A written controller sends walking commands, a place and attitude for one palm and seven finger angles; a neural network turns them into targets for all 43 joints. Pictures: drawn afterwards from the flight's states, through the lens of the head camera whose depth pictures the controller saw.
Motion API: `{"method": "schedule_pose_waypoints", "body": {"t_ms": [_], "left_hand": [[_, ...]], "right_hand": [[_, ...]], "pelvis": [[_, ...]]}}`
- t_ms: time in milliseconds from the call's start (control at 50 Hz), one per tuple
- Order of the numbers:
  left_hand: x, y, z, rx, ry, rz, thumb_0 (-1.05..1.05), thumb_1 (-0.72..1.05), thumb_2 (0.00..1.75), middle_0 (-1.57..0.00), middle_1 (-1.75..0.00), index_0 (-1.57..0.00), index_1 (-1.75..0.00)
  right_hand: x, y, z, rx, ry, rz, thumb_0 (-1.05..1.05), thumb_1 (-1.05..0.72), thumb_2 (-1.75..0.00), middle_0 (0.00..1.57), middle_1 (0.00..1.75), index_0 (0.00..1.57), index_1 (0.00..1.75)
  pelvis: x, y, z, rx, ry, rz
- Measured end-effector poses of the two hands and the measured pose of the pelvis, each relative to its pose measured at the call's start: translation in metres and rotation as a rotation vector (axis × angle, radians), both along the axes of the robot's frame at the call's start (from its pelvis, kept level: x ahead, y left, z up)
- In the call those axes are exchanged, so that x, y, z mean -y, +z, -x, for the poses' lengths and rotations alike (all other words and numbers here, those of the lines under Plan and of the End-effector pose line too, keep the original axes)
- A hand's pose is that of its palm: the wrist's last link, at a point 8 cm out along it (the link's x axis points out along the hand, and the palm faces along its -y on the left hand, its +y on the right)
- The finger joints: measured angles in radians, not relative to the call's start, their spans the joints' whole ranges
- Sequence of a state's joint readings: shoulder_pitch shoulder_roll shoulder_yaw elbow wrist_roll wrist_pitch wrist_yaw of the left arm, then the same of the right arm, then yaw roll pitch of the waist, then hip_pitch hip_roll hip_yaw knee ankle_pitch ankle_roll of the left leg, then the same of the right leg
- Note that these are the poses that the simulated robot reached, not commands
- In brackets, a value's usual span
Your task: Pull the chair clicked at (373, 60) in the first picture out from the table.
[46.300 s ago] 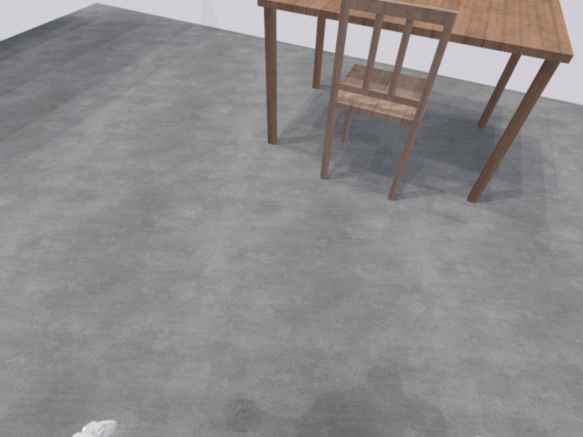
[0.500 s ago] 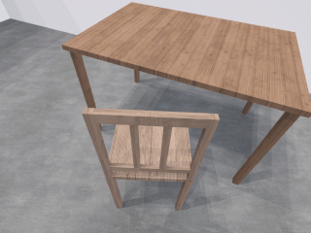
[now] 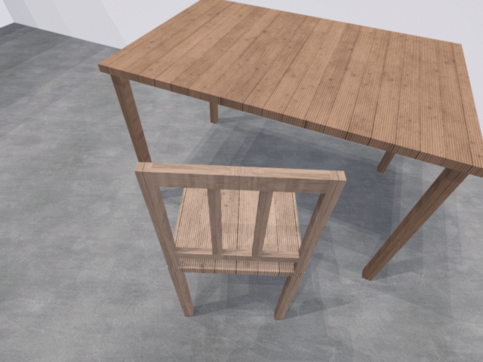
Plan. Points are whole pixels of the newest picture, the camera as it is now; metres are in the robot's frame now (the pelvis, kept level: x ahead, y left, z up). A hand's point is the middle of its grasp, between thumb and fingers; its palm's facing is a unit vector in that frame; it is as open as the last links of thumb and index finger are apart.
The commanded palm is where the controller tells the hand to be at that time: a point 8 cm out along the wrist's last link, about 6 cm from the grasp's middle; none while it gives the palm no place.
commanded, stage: look again from close up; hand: left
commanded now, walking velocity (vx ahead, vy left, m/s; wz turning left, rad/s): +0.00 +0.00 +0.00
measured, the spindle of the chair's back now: (215, 223) +0.42 +0.09 -0.10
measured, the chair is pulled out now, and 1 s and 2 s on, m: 0.24 0.24 0.24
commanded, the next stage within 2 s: raise the hand toward the chair's back in 0.54 s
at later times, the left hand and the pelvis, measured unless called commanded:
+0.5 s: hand out of the picture -0.03 +0.17 -0.18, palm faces +0.03 -0.98 -0.17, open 7.3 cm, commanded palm none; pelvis -0.01 +0.01 +0.00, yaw +0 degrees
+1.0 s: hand (152, 336) +0.17 +0.15 -0.04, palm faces -0.01 -1.00 +0.05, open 8.6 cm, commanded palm +0.10 +0.23 -0.07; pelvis -0.06 +0.00 -0.06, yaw +2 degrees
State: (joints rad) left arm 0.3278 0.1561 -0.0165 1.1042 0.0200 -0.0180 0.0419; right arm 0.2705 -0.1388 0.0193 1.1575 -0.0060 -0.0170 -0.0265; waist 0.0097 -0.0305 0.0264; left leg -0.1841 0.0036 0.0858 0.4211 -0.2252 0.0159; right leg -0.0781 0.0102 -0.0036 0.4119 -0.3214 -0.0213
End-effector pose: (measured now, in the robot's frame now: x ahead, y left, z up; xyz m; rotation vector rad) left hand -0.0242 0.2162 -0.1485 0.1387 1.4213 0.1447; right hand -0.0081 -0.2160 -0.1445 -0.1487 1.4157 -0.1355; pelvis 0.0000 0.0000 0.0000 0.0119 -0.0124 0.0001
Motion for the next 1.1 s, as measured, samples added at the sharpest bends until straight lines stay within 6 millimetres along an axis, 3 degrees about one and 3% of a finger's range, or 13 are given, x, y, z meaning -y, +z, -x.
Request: {"method": "schedule_pose_waypoints", "body": {"t_ms": [660, 680, 780, 840, 900, 940, 980, 1040, 1100], "left_hand": [[-0.007, -0.001, 0.016, -0.015, 0.008, 0.011, 0.00, 0.91, 0.90, -0.20, -0.30, -0.20, -0.30], [-0.009, 0.003, 0.007, 0.035, 0.048, 0.015, 0.00, 0.91, 0.90, -0.20, -0.30, -0.20, -0.30], [-0.048, 0.076, -0.085, 0.607, 0.087, -0.159, 0.05, 0.95, 0.88, -0.20, -0.29, -0.20, -0.30], [-0.044, 0.122, -0.143, 0.954, 0.030, -0.148, 0.04, 0.90, 0.87, -0.19, -0.29, -0.19, -0.29], [-0.025, 0.141, -0.182, 1.246, -0.029, -0.038, 0.03, 0.83, 0.85, -0.18, -0.28, -0.18, -0.28], [-0.009, 0.137, -0.189, 1.375, -0.066, 0.072, 0.02, 0.78, 0.83, -0.17, -0.27, -0.18, -0.28], [0.003, 0.121, -0.180, 1.428, -0.108, 0.162, 0.01, 0.73, 0.81, -0.17, -0.26, -0.18, -0.27], [0.008, 0.084, -0.149, 1.356, -0.121, 0.196, 0.01, 0.65, 0.78, -0.17, -0.26, -0.18, -0.26], [-0.003, 0.058, -0.112, 1.255, -0.054, 0.133, 0.01, 0.57, 0.75, -0.17, -0.25, -0.17, -0.25]], "right_hand": [[-0.013, 0.001, 0.008, 0.006, 0.000, 0.007, 0.01, -0.92, -0.90, 0.20, 0.30, 0.20, 0.29], [-0.011, 0.002, 0.005, 0.036, -0.002, 0.014, 0.01, -0.93, -0.90, 0.20, 0.30, 0.20, 0.29], [0.005, 0.012, -0.034, 0.361, 0.016, 0.057, 0.02, -0.92, -0.90, 0.20, 0.30, 0.20, 0.29], [0.015, 0.018, -0.069, 0.535, 0.062, 0.076, 0.02, -0.92, -0.90, 0.20, 0.30, 0.20, 0.29], [0.025, 0.026, -0.102, 0.683, 0.106, 0.102, 0.01, -0.91, -0.90, 0.20, 0.30, 0.20, 0.29], [0.031, 0.033, -0.121, 0.759, 0.132, 0.112, 0.01, -0.91, -0.90, 0.20, 0.30, 0.20, 0.29], [0.035, 0.039, -0.137, 0.822, 0.165, 0.120, 0.01, -0.91, -0.90, 0.20, 0.30, 0.20, 0.29], [0.038, 0.041, -0.157, 0.885, 0.208, 0.130, 0.01, -0.90, -0.90, 0.20, 0.30, 0.20, 0.29], [0.035, 0.035, -0.173, 0.920, 0.244, 0.125, 0.01, -0.90, -0.90, 0.20, 0.30, 0.20, 0.29]], "pelvis": [[-0.014, 0.000, 0.009, -0.001, 0.003, 0.012], [-0.015, -0.001, 0.011, -0.003, 0.009, 0.014], [-0.015, -0.009, 0.021, -0.017, 0.038, -0.003], [-0.015, -0.017, 0.032, -0.048, 0.064, 0.013], [-0.010, -0.033, 0.044, -0.119, 0.057, 0.017], [-0.004, -0.045, 0.051, -0.159, 0.042, 0.014], [0.001, -0.058, 0.056, -0.188, 0.036, 0.014], [0.008, -0.077, 0.061, -0.214, 0.036, 0.015], [0.014, -0.091, 0.066, -0.224, 0.047, 0.027]]}}
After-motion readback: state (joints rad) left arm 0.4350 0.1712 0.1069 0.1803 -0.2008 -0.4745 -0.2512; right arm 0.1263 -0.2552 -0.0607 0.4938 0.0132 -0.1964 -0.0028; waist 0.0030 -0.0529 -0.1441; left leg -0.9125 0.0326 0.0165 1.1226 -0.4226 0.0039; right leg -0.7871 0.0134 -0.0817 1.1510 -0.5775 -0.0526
